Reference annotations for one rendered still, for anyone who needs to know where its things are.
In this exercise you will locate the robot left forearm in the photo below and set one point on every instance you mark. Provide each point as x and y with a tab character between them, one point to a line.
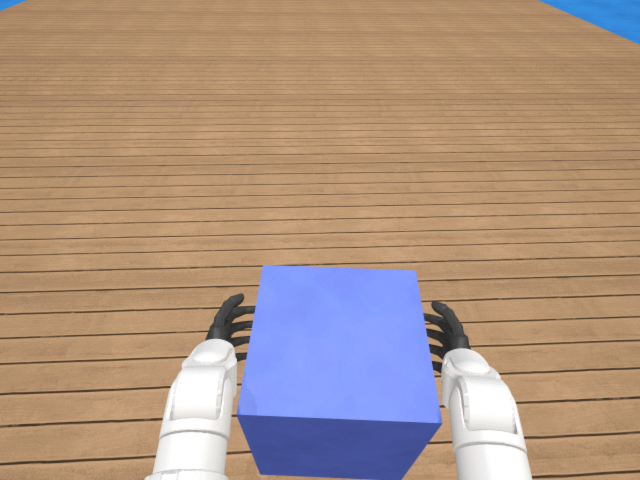
197	418

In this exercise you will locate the right robot hand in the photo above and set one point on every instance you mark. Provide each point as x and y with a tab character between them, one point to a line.
451	338

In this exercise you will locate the carton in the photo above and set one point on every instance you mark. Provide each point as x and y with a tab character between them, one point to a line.
338	379

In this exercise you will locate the left robot hand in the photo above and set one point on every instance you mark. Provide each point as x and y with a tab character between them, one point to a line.
223	328

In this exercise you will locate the robot right forearm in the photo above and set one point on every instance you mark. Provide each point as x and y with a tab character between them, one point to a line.
486	431

